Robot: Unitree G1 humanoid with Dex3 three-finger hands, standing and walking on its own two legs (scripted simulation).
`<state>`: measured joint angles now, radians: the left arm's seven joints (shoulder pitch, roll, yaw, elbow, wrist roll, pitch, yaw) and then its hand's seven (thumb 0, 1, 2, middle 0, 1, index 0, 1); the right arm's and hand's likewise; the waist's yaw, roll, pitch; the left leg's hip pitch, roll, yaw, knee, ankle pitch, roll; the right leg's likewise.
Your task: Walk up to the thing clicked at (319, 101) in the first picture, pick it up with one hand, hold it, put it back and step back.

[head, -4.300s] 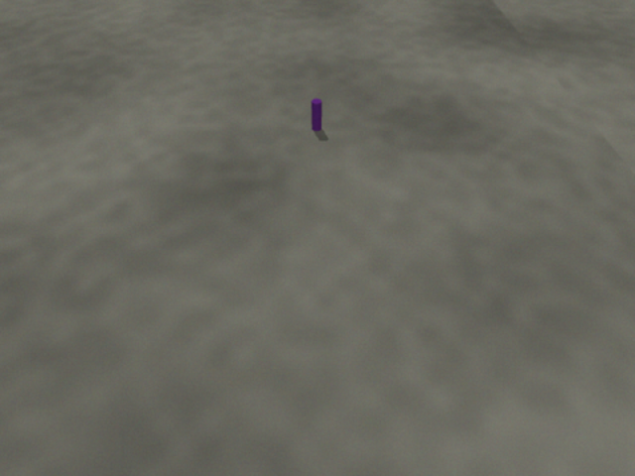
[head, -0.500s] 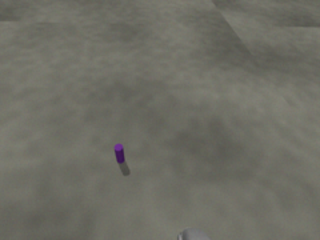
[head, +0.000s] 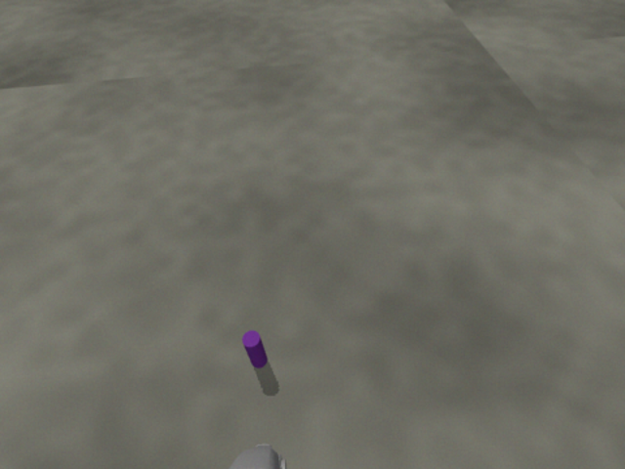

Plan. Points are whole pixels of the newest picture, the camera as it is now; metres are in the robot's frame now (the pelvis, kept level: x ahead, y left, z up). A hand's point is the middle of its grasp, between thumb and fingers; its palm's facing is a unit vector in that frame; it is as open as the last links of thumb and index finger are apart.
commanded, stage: walk up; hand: left
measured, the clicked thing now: (255, 350) +0.56 +0.24 -0.69
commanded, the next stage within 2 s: none
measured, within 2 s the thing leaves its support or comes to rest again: neither
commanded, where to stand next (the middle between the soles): +0.22 +0.02 m, yaw +0 degrees
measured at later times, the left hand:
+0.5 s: hand (146, 421) +0.22 +0.29 -0.16, palm faces -0.05 -0.92 -0.39, open 7.4 cm
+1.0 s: hand (146, 407) +0.24 +0.30 -0.16, palm faces -0.01 -0.94 -0.34, open 7.4 cm
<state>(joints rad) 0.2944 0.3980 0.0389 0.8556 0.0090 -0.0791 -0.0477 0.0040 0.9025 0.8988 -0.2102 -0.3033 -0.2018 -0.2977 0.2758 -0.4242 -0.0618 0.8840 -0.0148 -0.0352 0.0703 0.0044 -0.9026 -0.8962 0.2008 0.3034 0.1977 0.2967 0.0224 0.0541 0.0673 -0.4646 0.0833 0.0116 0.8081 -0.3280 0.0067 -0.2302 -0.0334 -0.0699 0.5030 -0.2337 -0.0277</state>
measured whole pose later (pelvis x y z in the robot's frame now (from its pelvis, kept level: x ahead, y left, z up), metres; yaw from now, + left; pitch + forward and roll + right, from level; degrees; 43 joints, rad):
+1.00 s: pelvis +0.18 +0.03 +0.00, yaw +0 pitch -2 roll +0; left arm 0.16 0.39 0.00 1.09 -0.01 -0.01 -0.01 0.01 0.91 0.90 -0.21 -0.30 -0.20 -0.30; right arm 0.15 -0.36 0.00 1.07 0.00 -0.03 0.01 0.00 -0.90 -0.90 0.20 0.30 0.20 0.30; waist 0.01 -0.02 0.06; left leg -0.20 0.02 0.04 0.54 -0.30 0.01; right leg -0.25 -0.03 -0.01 0.51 -0.22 0.02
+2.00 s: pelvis +0.20 +0.03 +0.01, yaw -1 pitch -2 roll +0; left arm 0.08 0.34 0.01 1.15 0.01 -0.01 -0.01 0.01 0.91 0.90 -0.21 -0.30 -0.20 -0.30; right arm 0.11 -0.35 -0.02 1.15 -0.01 -0.01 0.01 0.00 -0.90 -0.90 0.20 0.30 0.20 0.30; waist -0.01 0.00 0.04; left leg -0.06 0.02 0.05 0.32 -0.22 -0.01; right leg -0.14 -0.02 0.01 0.34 -0.16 0.02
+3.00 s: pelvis +0.20 +0.01 +0.01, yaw +0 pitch -2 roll +0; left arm 0.10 0.35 -0.01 1.14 0.00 -0.01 0.00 0.01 0.91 0.90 -0.21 -0.30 -0.20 -0.30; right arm 0.10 -0.35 -0.01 1.15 -0.01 -0.01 0.01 0.00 -0.90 -0.90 0.20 0.30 0.20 0.30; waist 0.00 0.00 0.04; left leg -0.07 0.04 0.03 0.29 -0.20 -0.03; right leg -0.13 -0.01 -0.02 0.31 -0.15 0.00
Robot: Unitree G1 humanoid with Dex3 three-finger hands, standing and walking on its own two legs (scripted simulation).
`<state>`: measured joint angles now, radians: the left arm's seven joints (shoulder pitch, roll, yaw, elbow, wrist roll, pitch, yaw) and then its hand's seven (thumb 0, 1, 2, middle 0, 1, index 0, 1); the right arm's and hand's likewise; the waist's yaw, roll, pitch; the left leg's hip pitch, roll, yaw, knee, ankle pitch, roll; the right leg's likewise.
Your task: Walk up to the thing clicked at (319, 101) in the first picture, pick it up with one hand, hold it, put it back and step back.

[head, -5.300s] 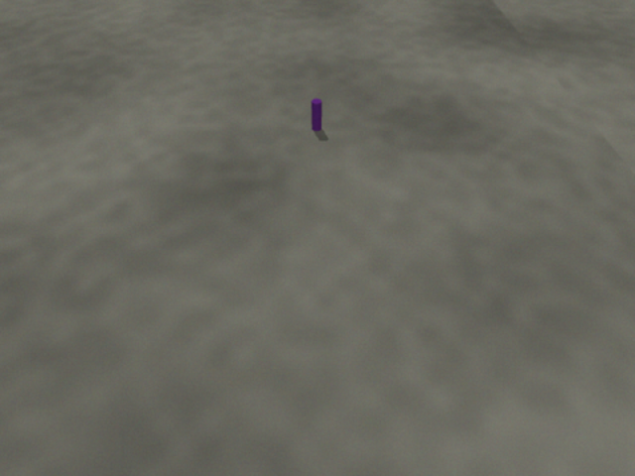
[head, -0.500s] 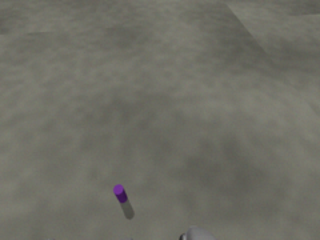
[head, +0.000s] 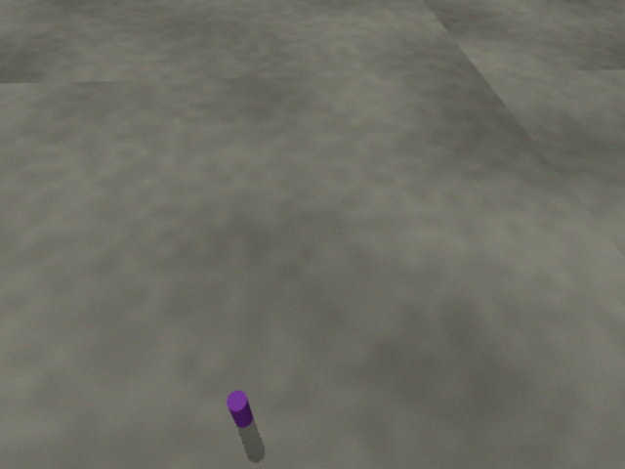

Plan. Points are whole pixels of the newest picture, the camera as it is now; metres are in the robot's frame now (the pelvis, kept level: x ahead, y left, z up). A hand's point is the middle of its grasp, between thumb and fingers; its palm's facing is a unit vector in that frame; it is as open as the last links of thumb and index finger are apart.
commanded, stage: walk up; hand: left
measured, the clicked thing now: (240, 409) +0.38 +0.20 -0.69
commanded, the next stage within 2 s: stand in 1.20 s
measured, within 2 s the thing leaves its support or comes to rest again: neither
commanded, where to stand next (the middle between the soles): +0.04 -0.01 m, yaw +0 degrees
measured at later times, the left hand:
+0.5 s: hand out of the picture +0.11 +0.24 -0.14, palm faces -0.01 -0.94 -0.34, open 7.4 cm
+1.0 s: hand out of the picture +0.11 +0.24 -0.14, palm faces -0.03 -0.94 -0.33, open 7.4 cm
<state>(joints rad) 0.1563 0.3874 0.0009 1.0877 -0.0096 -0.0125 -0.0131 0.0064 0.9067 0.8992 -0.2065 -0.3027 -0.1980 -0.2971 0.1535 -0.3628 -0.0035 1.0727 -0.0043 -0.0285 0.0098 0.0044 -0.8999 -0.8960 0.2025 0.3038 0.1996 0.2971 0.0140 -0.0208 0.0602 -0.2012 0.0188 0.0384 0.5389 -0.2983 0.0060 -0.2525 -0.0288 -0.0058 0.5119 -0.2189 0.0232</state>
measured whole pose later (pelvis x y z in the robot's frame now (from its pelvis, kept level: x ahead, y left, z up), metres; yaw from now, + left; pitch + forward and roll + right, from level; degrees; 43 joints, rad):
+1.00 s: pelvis +0.02 -0.01 +0.01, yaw -1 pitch -2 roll +0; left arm 0.08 0.34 0.01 1.15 0.01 -0.01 -0.01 0.01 0.91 0.90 -0.21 -0.30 -0.20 -0.30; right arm 0.11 -0.35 -0.02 1.15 -0.01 -0.01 0.01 0.00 -0.90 -0.90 0.20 0.30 0.20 0.30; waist -0.01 0.00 0.04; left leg -0.06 0.02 0.05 0.32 -0.22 -0.01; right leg -0.14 -0.02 0.01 0.34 -0.16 0.02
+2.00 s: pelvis +0.02 -0.02 +0.01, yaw +0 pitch -2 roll +0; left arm 0.10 0.35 -0.01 1.14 0.00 -0.01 0.00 0.01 0.91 0.90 -0.21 -0.30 -0.20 -0.30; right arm 0.10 -0.35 -0.01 1.15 -0.01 -0.01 0.01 0.00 -0.90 -0.90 0.20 0.30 0.20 0.30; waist 0.00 0.00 0.04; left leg -0.07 0.04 0.03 0.29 -0.20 -0.03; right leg -0.13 -0.01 -0.02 0.31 -0.15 0.00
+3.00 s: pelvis +0.03 -0.02 +0.01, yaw +0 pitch -2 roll +0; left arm 0.11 0.35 0.00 1.13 0.00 -0.01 0.00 0.00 0.91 0.90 -0.21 -0.30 -0.20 -0.30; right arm 0.11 -0.35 0.00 1.13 -0.01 -0.01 0.00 0.00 -0.90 -0.90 0.20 0.30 0.20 0.30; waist 0.00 0.01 0.04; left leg -0.06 0.04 0.03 0.29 -0.20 -0.03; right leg -0.13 0.00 -0.03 0.31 -0.15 0.00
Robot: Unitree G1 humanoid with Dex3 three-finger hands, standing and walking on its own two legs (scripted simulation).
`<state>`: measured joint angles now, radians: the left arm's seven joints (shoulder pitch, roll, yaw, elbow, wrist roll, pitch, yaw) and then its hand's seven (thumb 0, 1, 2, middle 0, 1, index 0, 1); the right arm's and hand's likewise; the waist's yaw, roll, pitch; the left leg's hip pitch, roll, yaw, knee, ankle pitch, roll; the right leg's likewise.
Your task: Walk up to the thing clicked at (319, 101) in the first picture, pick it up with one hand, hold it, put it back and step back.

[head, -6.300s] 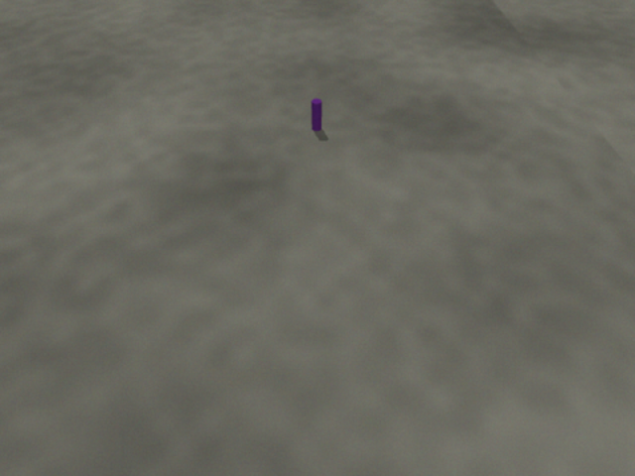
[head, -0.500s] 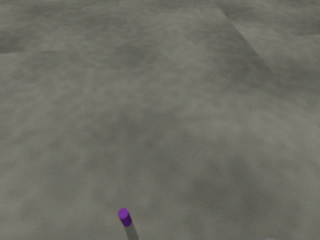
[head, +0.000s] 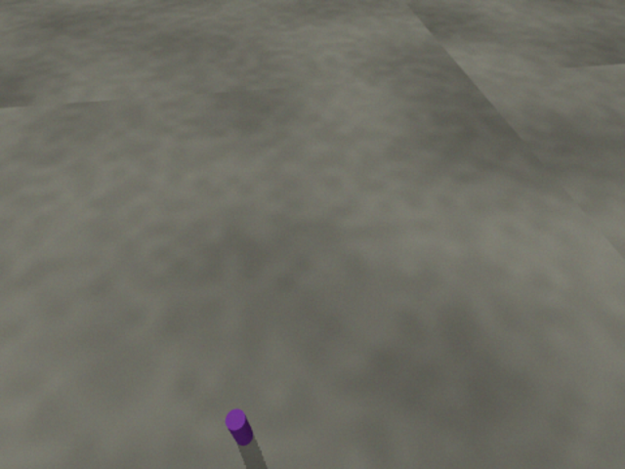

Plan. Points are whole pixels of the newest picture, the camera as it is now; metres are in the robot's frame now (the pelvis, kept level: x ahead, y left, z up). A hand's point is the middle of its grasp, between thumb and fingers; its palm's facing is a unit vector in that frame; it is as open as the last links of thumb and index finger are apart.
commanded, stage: walk up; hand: left
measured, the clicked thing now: (240, 428) +0.35 +0.22 -0.70
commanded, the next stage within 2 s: stand in 0.20 s
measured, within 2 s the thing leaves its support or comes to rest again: neither
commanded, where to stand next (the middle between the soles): +0.02 -0.01 m, yaw +1 degrees
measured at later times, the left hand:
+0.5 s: hand out of the picture +0.08 +0.25 -0.15, palm faces -0.01 -0.94 -0.34, open 7.4 cm
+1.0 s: hand out of the picture +0.07 +0.24 -0.15, palm faces +0.00 -0.94 -0.34, open 7.4 cm
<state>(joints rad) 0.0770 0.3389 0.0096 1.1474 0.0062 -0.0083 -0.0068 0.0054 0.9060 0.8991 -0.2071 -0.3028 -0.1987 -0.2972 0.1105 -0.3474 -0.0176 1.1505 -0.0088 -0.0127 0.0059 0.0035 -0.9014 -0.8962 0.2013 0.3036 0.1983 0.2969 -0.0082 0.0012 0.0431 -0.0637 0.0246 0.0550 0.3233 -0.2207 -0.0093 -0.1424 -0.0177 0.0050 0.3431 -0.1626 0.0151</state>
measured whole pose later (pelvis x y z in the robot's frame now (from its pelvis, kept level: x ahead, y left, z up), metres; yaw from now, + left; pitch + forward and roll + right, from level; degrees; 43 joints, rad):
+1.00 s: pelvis +0.00 -0.01 +0.00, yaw +1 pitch -2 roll +0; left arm 0.10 0.35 -0.01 1.14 0.00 -0.01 0.00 0.01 0.91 0.90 -0.21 -0.30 -0.20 -0.30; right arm 0.10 -0.35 -0.01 1.15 -0.01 -0.01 0.01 0.00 -0.90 -0.90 0.20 0.30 0.20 0.30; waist 0.00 0.00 0.04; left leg -0.07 0.04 0.03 0.29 -0.20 -0.03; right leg -0.13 -0.01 -0.02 0.31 -0.15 0.00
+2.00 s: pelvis +0.00 -0.01 +0.00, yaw +1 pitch -2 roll +0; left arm 0.11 0.35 0.00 1.13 0.00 -0.01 0.00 0.00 0.91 0.90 -0.21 -0.30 -0.20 -0.30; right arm 0.11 -0.35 0.00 1.13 -0.01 -0.01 0.00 0.00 -0.90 -0.90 0.20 0.30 0.20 0.30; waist 0.00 0.01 0.04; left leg -0.06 0.04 0.03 0.29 -0.20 -0.03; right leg -0.13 0.00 -0.03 0.31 -0.15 0.00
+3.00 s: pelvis +0.00 +0.00 -0.04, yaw +2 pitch +11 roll -1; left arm 0.11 0.33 0.19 0.75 0.06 0.13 -0.05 0.00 -0.19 0.11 -0.08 -0.08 -0.08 -0.07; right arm 0.25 -0.24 -0.03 0.68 0.02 -0.10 -0.03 0.01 -0.90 -0.89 0.20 0.30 0.20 0.30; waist -0.03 0.00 -0.07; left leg -0.57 0.03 0.00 0.81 -0.43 0.00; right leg -0.60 -0.03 -0.03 0.77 -0.35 0.02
